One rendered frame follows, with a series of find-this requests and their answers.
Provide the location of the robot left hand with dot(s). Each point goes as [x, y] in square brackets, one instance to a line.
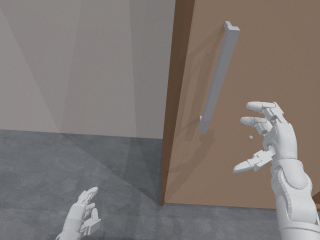
[76, 219]

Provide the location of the robot left forearm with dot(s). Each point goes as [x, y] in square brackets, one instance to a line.
[69, 235]

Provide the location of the robot right hand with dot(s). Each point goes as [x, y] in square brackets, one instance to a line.
[280, 134]

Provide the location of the robot right forearm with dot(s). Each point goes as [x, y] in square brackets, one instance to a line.
[296, 211]

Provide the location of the handle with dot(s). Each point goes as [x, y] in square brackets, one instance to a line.
[224, 58]

